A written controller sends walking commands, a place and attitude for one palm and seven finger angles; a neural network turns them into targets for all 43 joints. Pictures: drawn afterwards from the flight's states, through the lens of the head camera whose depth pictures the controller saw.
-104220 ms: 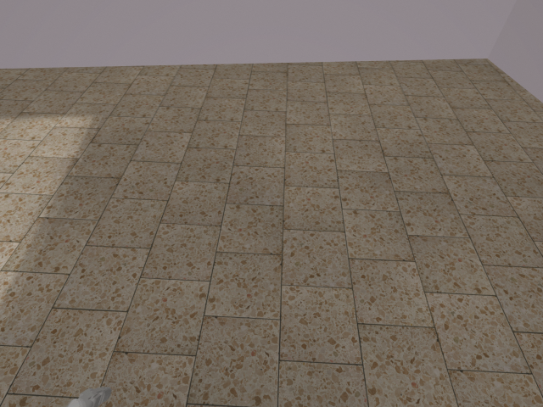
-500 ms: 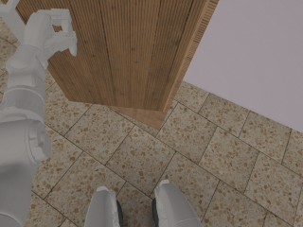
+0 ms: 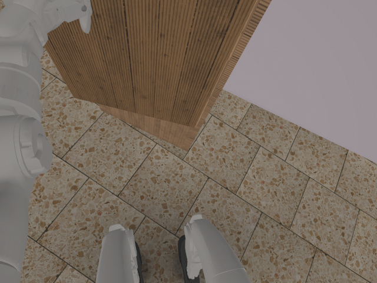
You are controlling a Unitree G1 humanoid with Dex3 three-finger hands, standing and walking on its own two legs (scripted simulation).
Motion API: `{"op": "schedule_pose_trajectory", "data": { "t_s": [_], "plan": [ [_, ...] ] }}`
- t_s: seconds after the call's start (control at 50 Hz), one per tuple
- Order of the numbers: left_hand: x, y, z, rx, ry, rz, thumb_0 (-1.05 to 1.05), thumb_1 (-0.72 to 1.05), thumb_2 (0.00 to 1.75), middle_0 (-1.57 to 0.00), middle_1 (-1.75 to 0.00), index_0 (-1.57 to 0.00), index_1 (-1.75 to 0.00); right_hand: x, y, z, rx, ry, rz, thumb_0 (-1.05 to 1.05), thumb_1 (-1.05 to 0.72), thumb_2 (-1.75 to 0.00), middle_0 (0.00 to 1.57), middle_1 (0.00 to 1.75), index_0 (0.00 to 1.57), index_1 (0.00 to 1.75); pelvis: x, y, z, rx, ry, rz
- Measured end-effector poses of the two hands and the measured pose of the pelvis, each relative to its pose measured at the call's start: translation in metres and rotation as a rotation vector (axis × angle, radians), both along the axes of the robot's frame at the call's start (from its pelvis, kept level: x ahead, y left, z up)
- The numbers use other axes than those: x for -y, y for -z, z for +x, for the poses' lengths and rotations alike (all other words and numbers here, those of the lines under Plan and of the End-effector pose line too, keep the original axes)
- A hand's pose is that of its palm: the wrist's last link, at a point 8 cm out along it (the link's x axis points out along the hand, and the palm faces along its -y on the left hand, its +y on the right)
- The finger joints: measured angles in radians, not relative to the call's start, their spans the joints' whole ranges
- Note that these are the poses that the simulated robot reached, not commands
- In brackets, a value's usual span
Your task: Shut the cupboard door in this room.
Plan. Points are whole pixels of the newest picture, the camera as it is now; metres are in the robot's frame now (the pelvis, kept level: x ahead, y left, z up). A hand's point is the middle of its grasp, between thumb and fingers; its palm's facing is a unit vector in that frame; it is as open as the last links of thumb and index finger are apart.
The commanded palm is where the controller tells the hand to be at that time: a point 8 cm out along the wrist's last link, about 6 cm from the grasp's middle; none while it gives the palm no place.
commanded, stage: push the door shut along its arc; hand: left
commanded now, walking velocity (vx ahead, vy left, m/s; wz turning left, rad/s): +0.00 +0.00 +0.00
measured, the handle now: out of the picture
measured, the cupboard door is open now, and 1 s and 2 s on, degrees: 13 8 8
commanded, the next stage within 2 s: pull the fist back off the door in 0.02 s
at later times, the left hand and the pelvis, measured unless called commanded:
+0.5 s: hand (114, 10) +0.60 +0.06 +0.10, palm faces +0.03 -1.00 -0.04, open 3.1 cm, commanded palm +0.56 +0.11 +0.11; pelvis +0.01 +0.00 +0.02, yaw +0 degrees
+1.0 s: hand (106, 47) +0.51 +0.07 +0.11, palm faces +0.02 -1.00 -0.01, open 3.1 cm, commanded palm +0.49 +0.13 +0.11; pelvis +0.03 -0.02 +0.04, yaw +3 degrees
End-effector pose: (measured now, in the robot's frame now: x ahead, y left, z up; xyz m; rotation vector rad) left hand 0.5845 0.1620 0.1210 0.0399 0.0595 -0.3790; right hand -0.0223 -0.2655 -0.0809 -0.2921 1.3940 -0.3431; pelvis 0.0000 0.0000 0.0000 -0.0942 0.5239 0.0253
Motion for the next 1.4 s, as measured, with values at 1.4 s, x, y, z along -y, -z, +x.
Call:
{"op": "schedule_pose_trajectory", "data": {
  "t_s": [1.4],
  "plan": [
    [-0.014,-0.033,-0.164,0.101,-0.445,0.007,0.01,0.90,0.90,-1.30,-1.50,-1.30,-1.50,-0.012,-0.036,0.086,0.195,-0.046,0.242,0.00,-0.91,-0.90,0.21,0.30,0.20,0.30,0.016,-0.077,0.029,0.267,0.009,0.090]
  ]
}}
